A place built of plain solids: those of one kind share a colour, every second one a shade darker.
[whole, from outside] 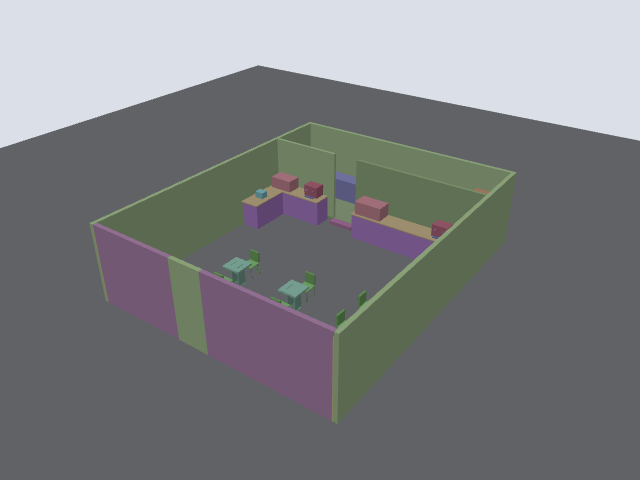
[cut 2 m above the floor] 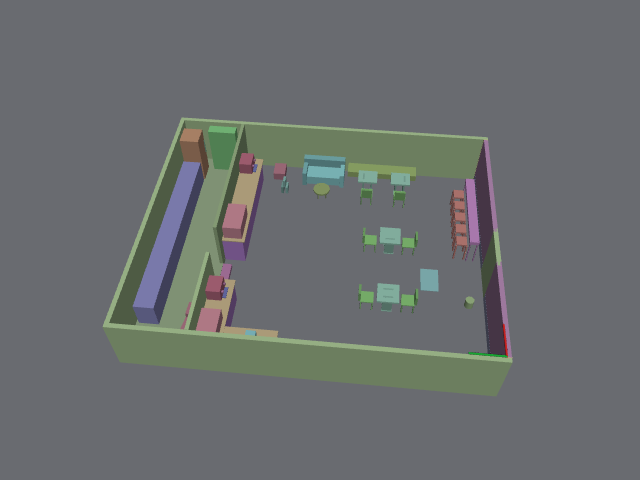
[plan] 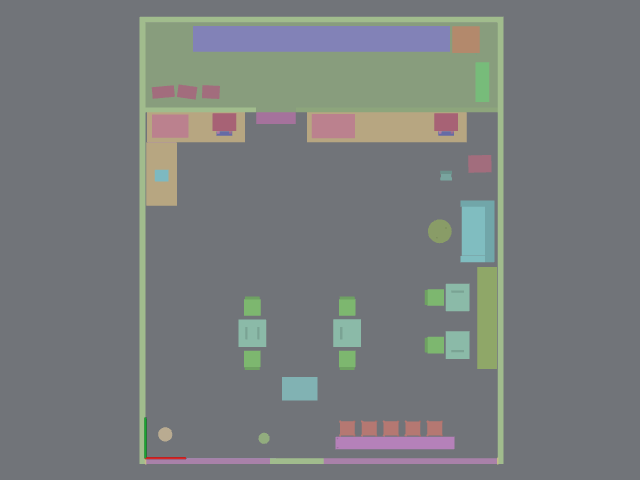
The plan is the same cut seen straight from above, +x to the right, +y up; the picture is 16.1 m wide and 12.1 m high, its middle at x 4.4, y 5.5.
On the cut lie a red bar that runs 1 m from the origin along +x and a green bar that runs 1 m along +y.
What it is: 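A small cafe of the 2010s to 2020s; 8.9 x 11.0 m, ceiling 2.9 m, a street door 0.95 x 2.1 m in the glazed front; tables 0.75 m, chairs 0.45 m, bar tops 1.06 m, a counter 1.0 m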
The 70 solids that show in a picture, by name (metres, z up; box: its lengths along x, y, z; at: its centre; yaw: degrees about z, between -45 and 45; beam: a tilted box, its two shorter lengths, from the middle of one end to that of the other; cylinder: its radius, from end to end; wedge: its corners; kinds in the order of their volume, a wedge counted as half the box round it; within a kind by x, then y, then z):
{
 "wall_1": {"box": [0.15, 11.28, 2.93], "at": [-0.07, 5.49, 1.42]},
 "wall_2": {"box": [2.79, 0.12, 2.93], "at": [1.4, 8.78, 1.42]},
 "wall_3": {"box": [1.5, 0.15, 2.93], "at": [3.89, -0.07, 1.42]},
 "wall_4": {"box": [9.18, 0.15, 2.93], "at": [4.44, 11.05, 1.42]},
 "wall_5": {"box": [5.09, 0.12, 2.93], "at": [6.33, 8.78, 1.42]},
 "wall_6": {"box": [0.15, 11.28, 2.93], "at": [8.96, 5.49, 1.42]},
 "counter_1": {"box": [0.7, 1.6, 1.05], "at": [0.41, 7.22, 0.47]},
 "counter_2": {"box": [2.43, 0.7, 1.05], "at": [1.27, 8.37, 0.47]},
 "counter_3": {"box": [3.99, 0.7, 1.05], "at": [6.08, 8.37, 0.47]},
 "zone_back_1": {"box": [8.88, 2.26, 0.2], "at": [4.44, 9.85, 0.05]},
 "back_worktop_1": {"box": [6.48, 0.65, 0.95], "at": [4.44, 10.57, 0.57]},
 "window_wall_1": {"box": [3.29, 0.15, 2.93], "at": [1.65, -0.07, 1.42]},
 "window_wall_2": {"box": [4.39, 0.15, 2.93], "at": [6.68, -0.07, 1.42]},
 "back_fridge_1": {"box": [0.7, 0.68, 1.9], "at": [8.08, 10.55, 1.05]},
 "sofa_1": {"box": [0.65, 1.24, 0.37], "at": [8.29, 5.72, 0.24]},
 "sofa_2": {"box": [0.86, 0.16, 0.65], "at": [8.37, 5.02, 0.28]},
 "sofa_3": {"box": [0.86, 0.16, 0.65], "at": [8.37, 6.42, 0.28]},
 "sofa_4": {"box": [0.24, 1.56, 0.83], "at": [8.68, 5.72, 0.36]},
 "shelf_1": {"box": [0.35, 1.0, 1.95], "at": [8.49, 9.48, 1.07]},
 "display_1": {"box": [0.93, 0.59, 0.46], "at": [0.62, 8.37, 1.27]},
 "display_2": {"box": [1.09, 0.62, 0.51], "at": [4.74, 8.37, 1.3]},
 "bench_upholstered_1": {"box": [0.5, 2.57, 0.25], "at": [8.61, 3.54, 0.33]},
 "box_cardboard_1": {"box": [0.56, 0.29, 0.4], "at": [0.45, 9.23, 0.3], "yaw": 5.2},
 "box_cardboard_2": {"box": [0.48, 0.32, 0.45], "at": [1.05, 9.23, 0.32], "yaw": -8.1},
 "box_cardboard_3": {"box": [0.44, 0.33, 0.43], "at": [1.65, 9.23, 0.32], "yaw": -2.8},
 "box_cardboard_4": {"box": [0.58, 0.44, 0.36], "at": [8.43, 7.42, 0.13], "yaw": 1.3},
 "counter_top_1": {"box": [0.78, 1.6, 0.04], "at": [0.41, 7.16, 1.02]},
 "counter_top_2": {"box": [2.47, 0.78, 0.04], "at": [1.27, 8.35, 1.02]},
 "counter_top_3": {"box": [4.03, 0.78, 0.04], "at": [6.08, 8.35, 1.02]},
 "coffee_machine_1": {"box": [0.6, 0.45, 0.45], "at": [1.99, 8.47, 1.26]},
 "coffee_machine_2": {"box": [0.6, 0.45, 0.45], "at": [7.58, 8.47, 1.26]},
 "meeting_table_1": {"box": [0.06, 0.32, 0.8], "at": [2.54, 3.15, 0.35]},
 "meeting_table_2": {"box": [0.7, 0.7, 0.07], "at": [2.69, 3.15, 0.71]},
 "meeting_table_3": {"box": [0.06, 0.32, 0.8], "at": [2.85, 3.15, 0.35]},
 "meeting_table_4": {"box": [0.06, 0.32, 0.8], "at": [4.93, 3.15, 0.35]},
 "meeting_table_5": {"box": [0.7, 0.7, 0.07], "at": [5.08, 3.15, 0.71]},
 "meeting_table_6": {"box": [0.06, 0.32, 0.8], "at": [5.24, 3.15, 0.35]},
 "meeting_table_7": {"box": [0.6, 0.7, 0.07], "at": [7.87, 2.85, 0.71]},
 "meeting_table_8": {"box": [0.6, 0.7, 0.07], "at": [7.87, 4.05, 0.71]},
 "stallriser_1": {"box": [3.29, 0.05, 0.35], "at": [1.65, -0.02, 0.12]},
 "stallriser_2": {"box": [4.39, 0.05, 0.35], "at": [6.68, -0.02, 0.12]},
 "console_table_1": {"box": [3.0, 0.32, 0.13], "at": [6.29, 0.38, 0.99]},
 "side_chair_1": {"box": [0.38, 0.08, 0.38], "at": [2.69, 2.26, 0.65]},
 "side_chair_2": {"box": [0.42, 0.42, 0.04], "at": [2.69, 2.5, 0.43]},
 "side_chair_3": {"box": [0.42, 0.42, 0.04], "at": [2.69, 3.8, 0.43]},
 "side_chair_4": {"box": [0.38, 0.08, 0.38], "at": [2.69, 4.04, 0.65]},
 "side_chair_5": {"box": [0.38, 0.08, 0.38], "at": [5.08, 2.26, 0.65]},
 "side_chair_6": {"box": [0.42, 0.42, 0.04], "at": [5.08, 2.5, 0.43]},
 "side_chair_7": {"box": [0.42, 0.42, 0.04], "at": [5.08, 3.8, 0.43]},
 "side_chair_8": {"box": [0.38, 0.08, 0.38], "at": [5.08, 4.04, 0.65]},
 "side_chair_9": {"box": [0.08, 0.38, 0.38], "at": [7.08, 2.85, 0.65]},
 "side_chair_10": {"box": [0.08, 0.38, 0.38], "at": [7.08, 4.05, 0.65]},
 "side_chair_11": {"box": [0.42, 0.42, 0.04], "at": [7.32, 2.85, 0.43]},
 "side_chair_12": {"box": [0.42, 0.42, 0.04], "at": [7.32, 4.05, 0.43]},
 "back_step_1": {"box": [1.0, 0.3, 0.2], "at": [3.29, 8.57, 0.05]},
 "bar_stool_1": {"box": [0.38, 0.36, 0.06], "at": [5.09, 0.75, 0.73]},
 "bar_stool_2": {"box": [0.38, 0.36, 0.06], "at": [5.64, 0.75, 0.73]},
 "bar_stool_3": {"box": [0.38, 0.36, 0.06], "at": [6.19, 0.75, 0.73]},
 "bar_stool_4": {"box": [0.38, 0.36, 0.06], "at": [6.74, 0.75, 0.73]},
 "bar_stool_5": {"box": [0.38, 0.36, 0.06], "at": [7.29, 0.75, 0.73]},
 "plant_pot_1": {"cylinder": 0.18, "from": [0.5, 0.6, 0.0], "to": [0.5, 0.6, 0.38]},
 "front_corner_1": {"box": [0.04, 0.17, 2.78], "at": [0.0, -0.07, 1.34]},
 "front_corner_2": {"box": [0.04, 0.17, 2.78], "at": [8.88, -0.07, 1.34]},
 "door_mat_1": {"box": [0.9, 0.6, 0.07], "at": [3.89, 1.75, -0.02]},
 "till_1": {"box": [0.35, 0.3, 0.25], "at": [0.41, 7.12, 1.17]},
 "coffee_table_1": {"cylinder": 0.3, "from": [7.42, 5.72, 0.33], "to": [7.42, 5.72, 0.4]},
 "bin_waste_1": {"cylinder": 0.14, "from": [2.99, 0.5, 0.0], "to": [2.99, 0.5, 0.31]},
 "wet_floor_sign_1": {"box": [0.26, 0.1, 0.31], "at": [7.58, 7.12, 0.47]},
 "coffee_machine_drip_1": {"box": [0.4, 0.12, 0.03], "at": [1.99, 8.19, 1.05]},
 "coffee_machine_drip_2": {"box": [0.4, 0.12, 0.03], "at": [7.58, 8.19, 1.05]}
}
